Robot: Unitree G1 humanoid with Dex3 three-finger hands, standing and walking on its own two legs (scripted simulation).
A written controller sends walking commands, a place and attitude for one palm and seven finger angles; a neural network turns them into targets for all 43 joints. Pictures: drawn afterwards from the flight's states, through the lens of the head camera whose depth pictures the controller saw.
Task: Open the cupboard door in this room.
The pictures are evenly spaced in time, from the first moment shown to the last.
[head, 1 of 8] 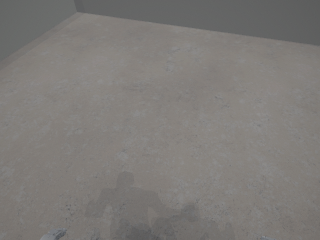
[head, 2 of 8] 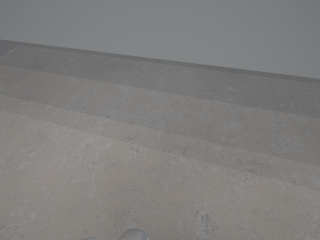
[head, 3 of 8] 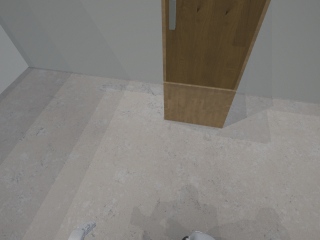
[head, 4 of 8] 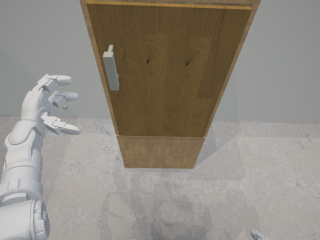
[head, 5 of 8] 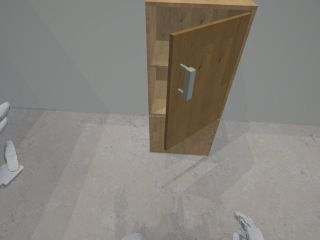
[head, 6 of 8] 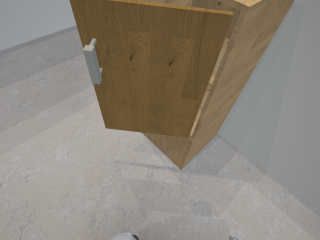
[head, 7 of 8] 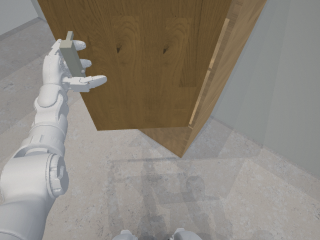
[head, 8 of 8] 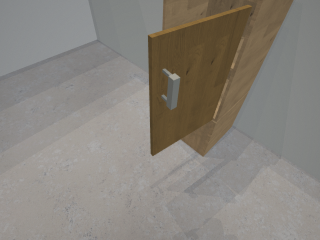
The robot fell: no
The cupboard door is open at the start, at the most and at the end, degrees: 0 83 80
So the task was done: yes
